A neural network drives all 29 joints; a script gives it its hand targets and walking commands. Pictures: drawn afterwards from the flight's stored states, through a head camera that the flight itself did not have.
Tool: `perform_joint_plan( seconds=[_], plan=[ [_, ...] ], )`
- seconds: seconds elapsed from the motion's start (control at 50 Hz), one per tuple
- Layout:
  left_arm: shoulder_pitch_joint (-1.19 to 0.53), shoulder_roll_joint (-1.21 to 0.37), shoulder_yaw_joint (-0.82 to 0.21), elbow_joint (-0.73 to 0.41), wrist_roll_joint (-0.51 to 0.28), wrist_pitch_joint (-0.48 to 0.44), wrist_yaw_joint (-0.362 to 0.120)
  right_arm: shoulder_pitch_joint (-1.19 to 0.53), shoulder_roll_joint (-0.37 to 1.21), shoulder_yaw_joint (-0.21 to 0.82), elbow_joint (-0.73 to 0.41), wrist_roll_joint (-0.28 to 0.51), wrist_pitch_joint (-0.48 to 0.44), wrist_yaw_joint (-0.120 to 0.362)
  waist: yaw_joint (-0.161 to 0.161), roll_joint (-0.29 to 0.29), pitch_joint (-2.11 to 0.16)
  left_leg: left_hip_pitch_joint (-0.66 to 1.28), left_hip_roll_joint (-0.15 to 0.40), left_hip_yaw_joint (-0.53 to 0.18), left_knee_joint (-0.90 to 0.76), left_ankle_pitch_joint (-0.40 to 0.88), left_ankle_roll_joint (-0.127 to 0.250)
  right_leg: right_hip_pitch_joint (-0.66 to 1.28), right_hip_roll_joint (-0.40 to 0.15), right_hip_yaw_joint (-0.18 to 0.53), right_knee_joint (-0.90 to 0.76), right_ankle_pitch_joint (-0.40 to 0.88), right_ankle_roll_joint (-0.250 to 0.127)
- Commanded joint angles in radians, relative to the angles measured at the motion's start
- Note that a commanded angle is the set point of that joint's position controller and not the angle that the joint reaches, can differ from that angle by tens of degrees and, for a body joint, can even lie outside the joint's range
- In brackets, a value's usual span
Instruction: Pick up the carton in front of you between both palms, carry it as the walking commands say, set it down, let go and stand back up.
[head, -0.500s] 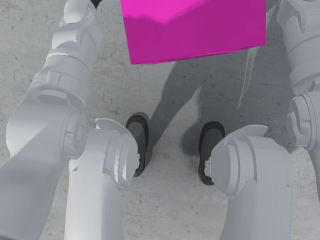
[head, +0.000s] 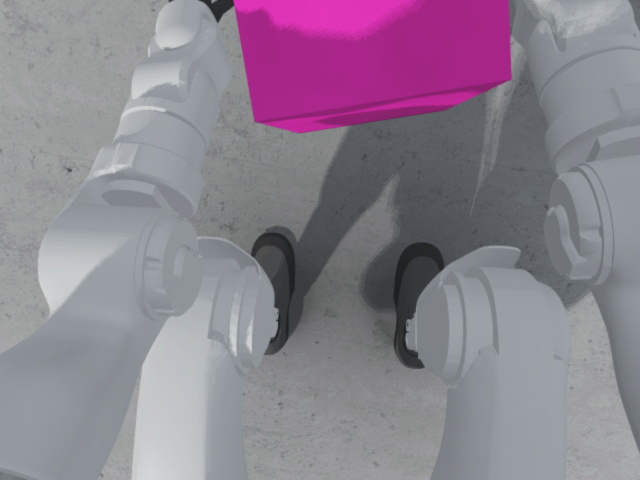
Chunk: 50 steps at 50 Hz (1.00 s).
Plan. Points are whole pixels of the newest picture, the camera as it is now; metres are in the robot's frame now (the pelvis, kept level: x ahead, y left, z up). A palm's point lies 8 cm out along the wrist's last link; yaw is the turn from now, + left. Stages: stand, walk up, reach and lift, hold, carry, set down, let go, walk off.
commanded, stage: reach and lift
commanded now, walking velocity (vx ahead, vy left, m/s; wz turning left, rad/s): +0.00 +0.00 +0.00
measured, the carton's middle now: (362, 19) +0.54 -0.04 -0.25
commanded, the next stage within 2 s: none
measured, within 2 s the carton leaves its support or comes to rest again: leaves its support in 0.16 s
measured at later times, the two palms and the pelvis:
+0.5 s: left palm out of the picture +0.51 +0.09 -0.02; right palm out of the picture +0.51 -0.21 -0.02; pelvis +0.01 +0.01 +0.05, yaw -5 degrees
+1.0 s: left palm out of the picture +0.49 +0.10 +0.13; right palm out of the picture +0.47 -0.20 +0.12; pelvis +0.03 +0.02 +0.17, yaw -7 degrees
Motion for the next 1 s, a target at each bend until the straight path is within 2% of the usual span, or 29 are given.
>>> perform_joint_plan(
  seconds=[0.0, 0.06, 0.12, 0.18, 0.24, 0.26, 0.28, 0.3, 0.34, 0.36, 0.44, 0.48, 0.5, 0.6, 0.7, 0.84, 0.98],
  plan=[
    [-0.495, -0.780, -0.175, -0.202, 0.035, 0.040, -0.253, -0.334, 0.859, 0.044, -0.219, -0.031, 0.031, 0.244, -0.035, -0.163, -1.051, 0.463, -0.117, 0.062, -0.082, 0.192, 0.009, 0.550, 0.092, -0.023, -0.177, 0.209, -0.002],
    [-0.498, -0.890, -0.198, -0.260, 0.013, 0.061, -0.287, -0.322, 0.961, 0.045, -0.306, -0.027, 0.052, 0.273, -0.038, -0.154, -1.169, 0.489, -0.123, 0.072, -0.068, 0.256, 0.011, 0.592, 0.095, -0.039, -0.163, 0.283, 0.000],
    [-0.491, -0.999, -0.256, -0.319, -0.030, 0.081, -0.294, -0.365, 1.046, 0.101, -0.462, 0.018, 0.065, 0.280, -0.041, -0.152, -1.402, 0.568, -0.127, 0.081, -0.060, 0.349, 0.012, 0.692, 0.103, -0.057, -0.153, 0.386, 0.008],
    [-0.486, -1.081, -0.322, -0.413, -0.068, 0.110, -0.290, -0.404, 1.120, 0.176, -0.642, 0.063, 0.088, 0.268, -0.042, -0.184, -1.679, 0.611, -0.134, 0.093, -0.060, 0.430, 0.008, 0.886, 0.117, -0.067, -0.152, 0.521, 0.017],
    [-0.471, -1.125, -0.350, -0.512, -0.045, 0.159, -0.296, -0.385, 1.174, 0.204, -0.771, 0.057, 0.132, 0.252, -0.034, -0.225, -1.844, 0.567, -0.142, 0.099, -0.095, 0.417, 0.004, 1.036, 0.131, -0.074, -0.176, 0.588, 0.021],
    [-0.458, -1.133, -0.367, -0.530, -0.027, 0.172, -0.299, -0.354, 1.214, 0.207, -0.774, 0.045, 0.146, 0.245, -0.026, -0.229, -1.837, 0.530, -0.145, 0.106, -0.113, 0.389, 0.004, 1.048, 0.139, -0.078, -0.189, 0.575, 0.024],
    [-0.463, -1.124, -0.380, -0.559, -0.016, 0.173, -0.299, -0.307, 1.252, 0.193, -0.764, 0.036, 0.156, 0.236, -0.044, -0.237, -1.812, 0.564, -0.147, 0.101, -0.119, 0.359, 0.016, 0.967, 0.153, -0.093, -0.214, 0.484, 0.028],
    [-0.446, -1.136, -0.382, -0.560, 0.009, 0.190, -0.304, -0.272, 1.253, 0.189, -0.739, 0.005, 0.169, 0.236, -0.019, -0.215, -1.758, 0.515, -0.145, 0.108, -0.154, 0.311, 0.008, 0.960, 0.152, -0.079, -0.248, 0.448, 0.029],
    [-0.433, -1.141, -0.394, -0.582, 0.038, 0.214, -0.316, -0.177, 1.303, 0.144, -0.669, -0.040, 0.205, 0.240, -0.023, -0.204, -1.667, 0.471, -0.145, 0.104, -0.209, 0.254, 0.008, 0.930, 0.158, -0.084, -0.286, 0.415, 0.034],
    [-0.424, -1.137, -0.386, -0.576, 0.055, 0.221, -0.321, -0.145, 1.327, 0.125, -0.638, -0.051, 0.216, 0.243, -0.015, -0.199, -1.622, 0.482, -0.146, 0.105, -0.231, 0.220, 0.011, 0.887, 0.162, -0.088, -0.310, 0.365, 0.037],
    [-0.353, -1.125, -0.270, -0.464, 0.174, 0.250, -0.325, -0.098, 1.359, 0.012, -0.503, -0.133, 0.244, 0.263, 0.027, -0.186, -1.396, 0.470, -0.141, 0.098, -0.325, 0.062, 0.030, 0.726, 0.165, -0.082, -0.414, 0.139, 0.037],
    [-0.319, -1.110, -0.198, -0.415, 0.233, 0.258, -0.329, -0.096, 1.343, -0.049, -0.459, -0.176, 0.249, 0.275, 0.044, -0.185, -1.329, 0.478, -0.140, 0.089, -0.367, 0.026, 0.037, 0.681, 0.167, -0.077, -0.458, 0.068, 0.035],
    [-0.309, -1.110, -0.176, -0.403, 0.252, 0.260, -0.331, -0.095, 1.334, -0.074, -0.448, -0.196, 0.249, 0.278, 0.042, -0.182, -1.320, 0.488, -0.139, 0.083, -0.386, 0.021, 0.039, 0.678, 0.169, -0.075, -0.477, 0.051, 0.033],
    [-0.297, -1.170, -0.185, -0.405, 0.264, 0.271, -0.350, -0.066, 1.325, -0.147, -0.436, -0.260, 0.249, 0.283, -0.011, -0.134, -1.393, 0.579, -0.144, 0.068, -0.472, 0.033, 0.026, 0.747, 0.172, -0.085, -0.550, 0.074, 0.018],
    [-0.252, -1.254, -0.275, -0.444, 0.228, 0.290, -0.367, -0.031, 1.367, -0.105, -0.509, -0.250, 0.257, 0.292, -0.043, -0.082, -1.518, 0.707, -0.150, 0.060, -0.541, 0.098, 0.010, 0.844, 0.175, -0.099, -0.600, 0.155, 0.013],
    [-0.135, -1.317, -0.420, -0.530, 0.170, 0.310, -0.376, 0.052, 1.451, 0.054, -0.658, -0.171, 0.281, 0.302, -0.037, -0.079, -1.632, 0.869, -0.152, 0.042, -0.623, 0.211, 0.004, 1.008, 0.183, -0.095, -0.672, 0.280, 0.029],
    [0.017, -1.324, -0.466, -0.535, 0.163, 0.311, -0.379, 0.172, 1.503, 0.128, -0.701, -0.147, 0.289, 0.293, -0.019, -0.117, -1.534, 0.951, -0.150, 0.019, -0.723, 0.217, 0.012, 1.129, 0.187, -0.073, -0.780, 0.293, 0.042]
  ],
)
